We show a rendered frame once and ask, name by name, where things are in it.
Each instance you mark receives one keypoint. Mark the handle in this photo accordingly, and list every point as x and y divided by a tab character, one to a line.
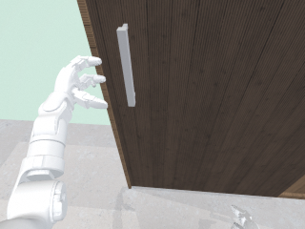
125	55

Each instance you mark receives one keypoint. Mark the left robot upper arm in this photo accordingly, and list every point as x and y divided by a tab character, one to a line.
37	205

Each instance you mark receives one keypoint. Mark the right robot hand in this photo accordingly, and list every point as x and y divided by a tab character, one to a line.
244	217

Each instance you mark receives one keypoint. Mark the left robot hand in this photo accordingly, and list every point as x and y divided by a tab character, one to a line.
68	80

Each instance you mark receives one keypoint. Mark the wardrobe door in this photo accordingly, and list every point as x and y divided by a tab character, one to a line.
219	92
298	187

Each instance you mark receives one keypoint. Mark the robot left forearm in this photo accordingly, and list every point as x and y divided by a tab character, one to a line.
44	160

